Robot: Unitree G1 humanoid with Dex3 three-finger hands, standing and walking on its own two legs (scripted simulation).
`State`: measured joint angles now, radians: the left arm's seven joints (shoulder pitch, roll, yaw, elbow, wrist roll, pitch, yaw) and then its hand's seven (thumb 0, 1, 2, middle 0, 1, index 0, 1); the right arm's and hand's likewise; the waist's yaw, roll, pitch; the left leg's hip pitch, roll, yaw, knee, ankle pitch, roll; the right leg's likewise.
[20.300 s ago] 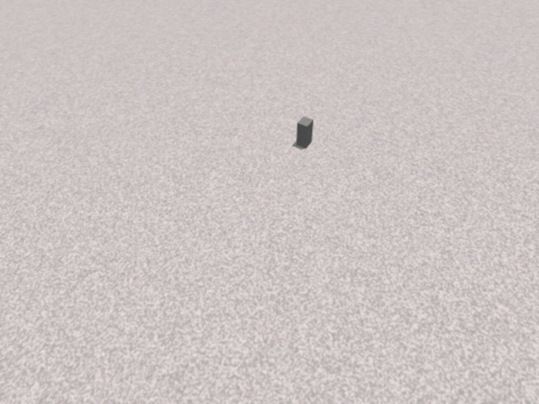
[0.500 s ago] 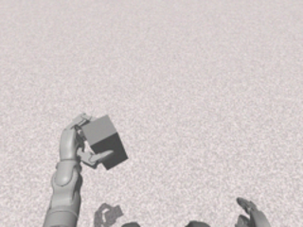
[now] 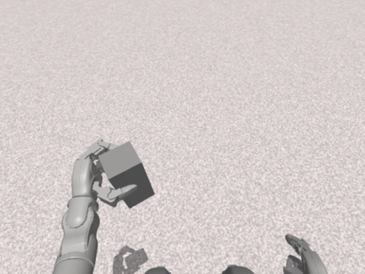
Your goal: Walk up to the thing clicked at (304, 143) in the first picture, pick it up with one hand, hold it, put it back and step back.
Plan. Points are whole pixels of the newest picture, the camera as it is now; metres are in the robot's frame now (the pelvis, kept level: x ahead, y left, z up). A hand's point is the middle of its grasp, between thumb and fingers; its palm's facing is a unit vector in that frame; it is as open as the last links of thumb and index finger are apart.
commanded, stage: hold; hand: left
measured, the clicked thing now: (129, 177) +0.32 +0.15 +0.02
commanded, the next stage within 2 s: crouch in 0.16 s
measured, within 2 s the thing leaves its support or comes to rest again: neither
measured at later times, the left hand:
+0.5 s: hand (116, 172) +0.33 +0.18 +0.02, palm faces +0.15 -0.99 -0.01, open 10.2 cm
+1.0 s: hand (133, 195) +0.37 +0.20 -0.21, palm faces +0.19 -0.98 -0.04, open 10.2 cm
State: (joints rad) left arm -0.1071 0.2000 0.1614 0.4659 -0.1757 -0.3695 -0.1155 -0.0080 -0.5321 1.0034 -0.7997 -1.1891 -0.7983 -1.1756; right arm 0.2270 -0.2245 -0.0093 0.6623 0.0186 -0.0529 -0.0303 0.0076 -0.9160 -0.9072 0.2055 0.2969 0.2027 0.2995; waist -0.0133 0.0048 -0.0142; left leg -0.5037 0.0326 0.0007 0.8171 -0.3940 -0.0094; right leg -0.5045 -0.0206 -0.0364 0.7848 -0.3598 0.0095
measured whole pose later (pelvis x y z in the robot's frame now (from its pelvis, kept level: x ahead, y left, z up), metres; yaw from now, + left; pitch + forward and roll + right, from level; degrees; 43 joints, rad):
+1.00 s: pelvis -0.03 +0.00 -0.19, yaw -1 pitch +31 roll -2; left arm -0.47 0.26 0.33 0.94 -0.12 -0.75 -0.06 -0.01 -0.51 0.98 -0.80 -1.18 -0.79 -1.17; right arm 0.15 -0.26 -0.01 0.69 -0.07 -0.05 0.07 0.00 -0.89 -0.91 0.20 0.30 0.20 0.30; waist -0.07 0.00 -0.19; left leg -1.56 0.03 -0.04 1.70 -0.67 -0.01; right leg -1.56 -0.03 -0.04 1.66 -0.63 0.00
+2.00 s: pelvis -0.08 +0.01 -0.42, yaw -7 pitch +28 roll -9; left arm -0.79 0.59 0.53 1.23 0.01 -0.80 -0.03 -0.01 -0.50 0.97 -0.79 -1.17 -0.79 -1.16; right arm 0.07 -0.30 0.17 0.70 -0.19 0.03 0.12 0.00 -0.91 -0.91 0.21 0.30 0.20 0.30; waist -0.22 -0.07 0.05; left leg -2.26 0.01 -0.16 2.46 -0.69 0.00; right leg -2.20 -0.02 -0.11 2.33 -0.61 0.03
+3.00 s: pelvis -0.09 +0.02 -0.44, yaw -12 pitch +19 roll -15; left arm -0.81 0.84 0.54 1.44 0.02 -0.95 0.06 -0.01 -0.51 0.98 -0.79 -1.19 -0.79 -1.18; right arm -0.07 -0.36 0.40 0.61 -0.31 0.06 0.15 0.00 -0.92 -0.91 0.21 0.30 0.20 0.30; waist -0.30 -0.20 0.26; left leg -2.26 0.00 -0.29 2.60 -0.72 0.00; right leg -2.14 0.01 -0.21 2.37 -0.60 0.06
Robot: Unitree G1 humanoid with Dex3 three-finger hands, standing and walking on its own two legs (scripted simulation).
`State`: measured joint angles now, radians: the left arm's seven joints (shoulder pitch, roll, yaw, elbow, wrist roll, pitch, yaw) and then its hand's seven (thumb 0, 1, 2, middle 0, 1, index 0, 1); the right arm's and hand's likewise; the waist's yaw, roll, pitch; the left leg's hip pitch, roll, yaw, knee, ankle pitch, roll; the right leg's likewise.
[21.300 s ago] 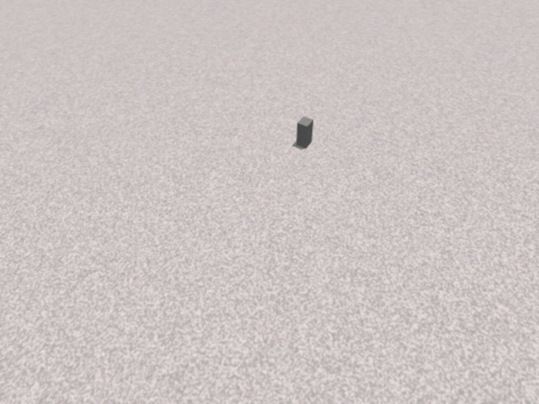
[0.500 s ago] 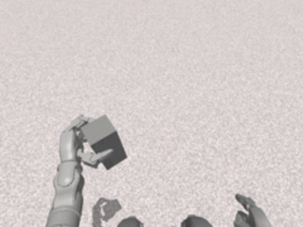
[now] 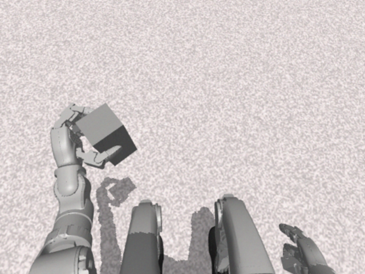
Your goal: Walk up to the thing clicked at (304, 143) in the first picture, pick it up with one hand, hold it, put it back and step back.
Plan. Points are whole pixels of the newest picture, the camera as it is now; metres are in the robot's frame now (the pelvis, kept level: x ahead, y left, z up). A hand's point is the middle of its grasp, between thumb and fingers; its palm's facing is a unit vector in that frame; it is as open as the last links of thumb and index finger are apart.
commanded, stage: crouch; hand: left
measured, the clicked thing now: (110, 137) +0.41 +0.18 -0.05
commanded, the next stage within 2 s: lower in 1.24 s
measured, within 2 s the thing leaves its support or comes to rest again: neither
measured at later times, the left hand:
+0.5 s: hand (110, 149) +0.44 +0.23 -0.22, palm faces +0.24 -0.97 -0.05, open 10.2 cm
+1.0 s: hand (118, 153) +0.45 +0.23 -0.31, palm faces +0.22 -0.97 -0.06, open 10.2 cm
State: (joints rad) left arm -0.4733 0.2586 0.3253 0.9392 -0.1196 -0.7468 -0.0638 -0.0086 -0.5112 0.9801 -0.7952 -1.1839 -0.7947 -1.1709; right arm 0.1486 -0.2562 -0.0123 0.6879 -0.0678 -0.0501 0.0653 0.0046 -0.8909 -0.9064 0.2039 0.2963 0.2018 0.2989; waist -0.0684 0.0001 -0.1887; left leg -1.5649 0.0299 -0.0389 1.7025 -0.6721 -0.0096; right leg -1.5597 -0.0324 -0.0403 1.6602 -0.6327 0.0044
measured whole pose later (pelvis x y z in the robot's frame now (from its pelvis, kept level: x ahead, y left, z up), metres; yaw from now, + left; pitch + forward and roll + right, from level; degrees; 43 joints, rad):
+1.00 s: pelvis -0.05 +0.01 -0.23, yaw -6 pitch +28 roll -9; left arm -0.79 0.59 0.53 1.23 0.01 -0.80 -0.03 -0.01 -0.50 0.97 -0.79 -1.17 -0.79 -1.16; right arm 0.07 -0.30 0.17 0.70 -0.19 0.03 0.12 0.00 -0.91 -0.91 0.21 0.30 0.20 0.30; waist -0.22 -0.07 0.05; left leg -2.26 0.01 -0.16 2.46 -0.69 0.00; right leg -2.20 -0.02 -0.11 2.33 -0.61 0.03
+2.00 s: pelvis -0.05 +0.02 -0.26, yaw -11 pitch +19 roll -15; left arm -0.81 0.84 0.54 1.44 0.02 -0.95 0.06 -0.01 -0.51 0.98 -0.79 -1.19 -0.79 -1.18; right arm -0.07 -0.36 0.40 0.61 -0.31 0.06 0.15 0.00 -0.92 -0.91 0.21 0.30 0.20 0.30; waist -0.30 -0.20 0.26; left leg -2.26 0.00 -0.29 2.60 -0.72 0.00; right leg -2.14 0.01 -0.21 2.37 -0.60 0.06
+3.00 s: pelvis -0.06 +0.03 -0.26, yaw -14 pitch +16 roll -19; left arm -0.84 0.97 0.51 1.55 0.01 -1.05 0.08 -0.01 -0.33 0.62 -0.74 -0.82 -0.75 -0.80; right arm -0.16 -0.38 0.54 0.55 -0.36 0.07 0.13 -0.01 -0.90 -0.89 0.21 0.30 0.21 0.30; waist -0.31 -0.27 0.33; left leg -2.22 0.01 -0.36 2.63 -0.73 0.01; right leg -2.09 0.04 -0.26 2.34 -0.58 0.08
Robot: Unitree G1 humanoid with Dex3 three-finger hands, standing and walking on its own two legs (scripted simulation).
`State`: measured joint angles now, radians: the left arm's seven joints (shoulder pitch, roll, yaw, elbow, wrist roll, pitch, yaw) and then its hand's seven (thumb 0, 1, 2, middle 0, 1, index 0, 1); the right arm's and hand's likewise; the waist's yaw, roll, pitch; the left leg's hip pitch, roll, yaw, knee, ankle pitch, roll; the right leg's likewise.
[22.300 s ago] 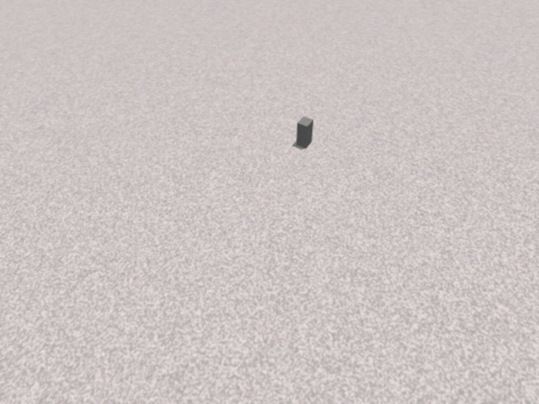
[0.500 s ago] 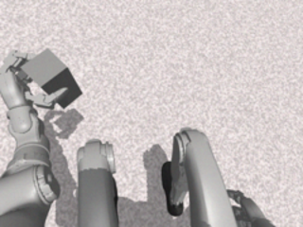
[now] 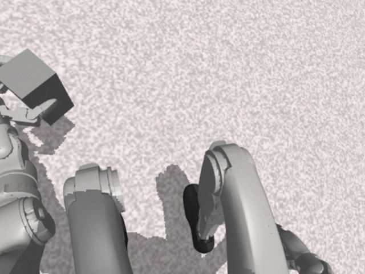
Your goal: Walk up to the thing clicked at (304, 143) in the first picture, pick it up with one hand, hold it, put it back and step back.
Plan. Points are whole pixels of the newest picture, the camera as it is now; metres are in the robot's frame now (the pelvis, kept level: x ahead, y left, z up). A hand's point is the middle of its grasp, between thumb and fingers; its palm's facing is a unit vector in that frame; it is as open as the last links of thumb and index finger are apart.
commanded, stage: crouch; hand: left
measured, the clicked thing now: (40, 92) +0.48 +0.25 -0.11
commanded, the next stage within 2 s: lower in 0.24 s
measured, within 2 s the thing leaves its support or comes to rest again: neither
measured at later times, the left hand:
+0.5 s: hand (35, 97) +0.48 +0.26 -0.13, palm faces +0.31 -0.95 -0.06, open 10.2 cm
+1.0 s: hand (41, 101) +0.49 +0.27 -0.18, palm faces +0.33 -0.94 -0.07, open 10.2 cm
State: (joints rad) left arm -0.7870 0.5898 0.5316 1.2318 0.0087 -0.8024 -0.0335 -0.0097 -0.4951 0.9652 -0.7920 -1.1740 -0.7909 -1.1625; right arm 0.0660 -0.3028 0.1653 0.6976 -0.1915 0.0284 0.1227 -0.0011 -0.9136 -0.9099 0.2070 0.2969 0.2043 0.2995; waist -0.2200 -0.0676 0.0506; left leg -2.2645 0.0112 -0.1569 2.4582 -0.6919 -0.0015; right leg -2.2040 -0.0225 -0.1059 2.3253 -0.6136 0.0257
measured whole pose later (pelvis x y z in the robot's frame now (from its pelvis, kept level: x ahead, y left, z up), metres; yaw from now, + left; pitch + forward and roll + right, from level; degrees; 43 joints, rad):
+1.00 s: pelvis +0.00 +0.01 -0.03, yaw -5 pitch +19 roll -15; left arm -0.81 0.84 0.54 1.44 0.02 -0.95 0.06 -0.01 -0.51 0.98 -0.79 -1.19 -0.79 -1.18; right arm -0.07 -0.36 0.40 0.61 -0.31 0.06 0.15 0.00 -0.92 -0.91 0.21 0.30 0.20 0.30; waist -0.30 -0.20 0.26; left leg -2.26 0.00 -0.29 2.60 -0.72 0.00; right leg -2.14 0.01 -0.21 2.37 -0.60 0.06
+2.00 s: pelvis -0.01 +0.02 -0.03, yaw -8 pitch +16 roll -19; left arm -0.84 0.97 0.51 1.55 0.01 -1.05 0.08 -0.01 -0.33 0.62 -0.74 -0.82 -0.75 -0.80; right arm -0.16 -0.38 0.54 0.55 -0.36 0.07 0.13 -0.01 -0.90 -0.89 0.21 0.30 0.21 0.30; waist -0.31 -0.27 0.33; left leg -2.22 0.01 -0.36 2.63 -0.73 0.01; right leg -2.09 0.04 -0.26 2.34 -0.58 0.08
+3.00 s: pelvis +0.00 +0.01 +0.04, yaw +0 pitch +30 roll -11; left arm -0.46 0.70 0.44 0.81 0.09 -0.32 -0.04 -0.02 -0.50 0.10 -0.08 -0.09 -0.07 -0.09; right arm 0.08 -0.27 0.12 0.56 -0.03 0.17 0.06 0.00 -0.91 -0.91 0.21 0.30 0.21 0.30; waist -0.12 -0.04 -0.07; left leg -2.19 0.02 -0.13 2.33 -0.69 0.03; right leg -2.11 -0.02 -0.10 2.19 -0.62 0.03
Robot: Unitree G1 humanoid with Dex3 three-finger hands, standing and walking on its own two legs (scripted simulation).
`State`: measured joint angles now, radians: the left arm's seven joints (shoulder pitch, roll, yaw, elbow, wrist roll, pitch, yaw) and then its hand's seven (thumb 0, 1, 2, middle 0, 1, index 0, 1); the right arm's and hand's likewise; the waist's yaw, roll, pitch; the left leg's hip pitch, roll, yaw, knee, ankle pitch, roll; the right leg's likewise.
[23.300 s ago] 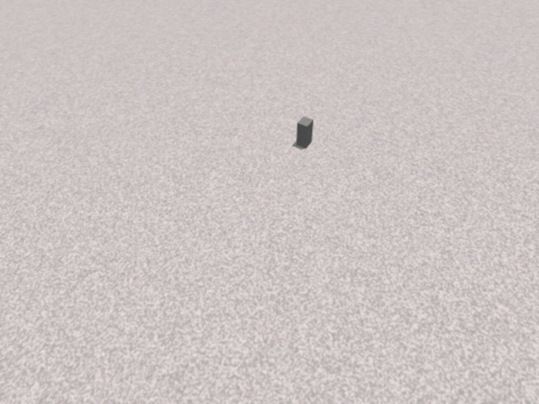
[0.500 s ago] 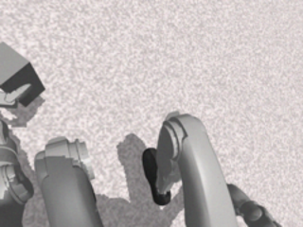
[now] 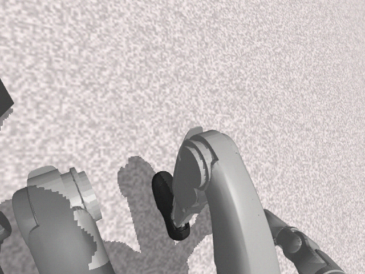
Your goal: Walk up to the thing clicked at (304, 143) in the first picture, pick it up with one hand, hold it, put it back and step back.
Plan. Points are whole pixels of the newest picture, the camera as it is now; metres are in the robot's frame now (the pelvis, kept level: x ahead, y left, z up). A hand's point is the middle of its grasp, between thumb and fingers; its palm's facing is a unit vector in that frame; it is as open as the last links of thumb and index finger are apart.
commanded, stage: lower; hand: left
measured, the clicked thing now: out of the picture +0.48 +0.28 -0.18
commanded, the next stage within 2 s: loosen in 0.54 s
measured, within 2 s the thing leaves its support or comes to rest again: rests again in 1.50 s
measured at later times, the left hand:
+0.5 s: hand out of the picture +0.47 +0.30 -0.18, palm faces +0.41 -0.91 -0.07, open 10.3 cm
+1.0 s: hand out of the picture +0.48 +0.30 -0.18, palm faces +0.41 -0.91 -0.05, open 10.9 cm
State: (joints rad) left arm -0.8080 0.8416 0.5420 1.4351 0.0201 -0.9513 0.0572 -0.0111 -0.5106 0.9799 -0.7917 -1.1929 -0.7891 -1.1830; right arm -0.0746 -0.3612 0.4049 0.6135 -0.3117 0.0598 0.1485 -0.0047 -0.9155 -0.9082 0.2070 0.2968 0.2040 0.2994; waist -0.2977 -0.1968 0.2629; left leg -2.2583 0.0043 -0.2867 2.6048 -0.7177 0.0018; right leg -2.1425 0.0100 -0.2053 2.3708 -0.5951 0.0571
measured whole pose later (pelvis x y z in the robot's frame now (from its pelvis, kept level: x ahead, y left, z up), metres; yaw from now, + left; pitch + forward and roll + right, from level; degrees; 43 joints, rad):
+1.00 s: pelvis -0.01 +0.01 +0.00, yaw -3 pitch +16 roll -19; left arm -0.84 0.97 0.51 1.55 0.01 -1.05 0.08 -0.01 -0.33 0.62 -0.74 -0.82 -0.75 -0.80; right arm -0.16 -0.38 0.54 0.55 -0.36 0.07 0.13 -0.01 -0.90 -0.89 0.21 0.30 0.21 0.30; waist -0.31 -0.27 0.33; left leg -2.22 0.01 -0.36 2.63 -0.73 0.01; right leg -2.09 0.04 -0.26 2.34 -0.58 0.08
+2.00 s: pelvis +0.00 +0.00 +0.07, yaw +5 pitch +30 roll -11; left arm -0.46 0.70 0.44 0.81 0.09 -0.32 -0.04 -0.02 -0.50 0.10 -0.08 -0.09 -0.07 -0.09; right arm 0.08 -0.27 0.12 0.56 -0.03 0.17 0.06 0.00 -0.91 -0.91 0.21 0.30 0.21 0.30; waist -0.12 -0.04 -0.07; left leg -2.19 0.02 -0.13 2.33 -0.69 0.03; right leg -2.11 -0.02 -0.10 2.19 -0.62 0.03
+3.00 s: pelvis +0.09 +0.01 +0.42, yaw +13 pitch +10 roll -2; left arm 0.46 0.22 -0.02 -0.04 -0.02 0.30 0.18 -0.01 -0.53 0.05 -0.06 -0.05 -0.05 -0.06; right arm 0.30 -0.20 0.03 0.47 0.04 -0.06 -0.19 0.01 -0.90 -0.90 0.21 0.30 0.21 0.30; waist -0.03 0.04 -0.16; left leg -0.70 0.04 -0.02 1.03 -0.51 0.00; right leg -0.68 -0.01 -0.05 0.96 -0.46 0.02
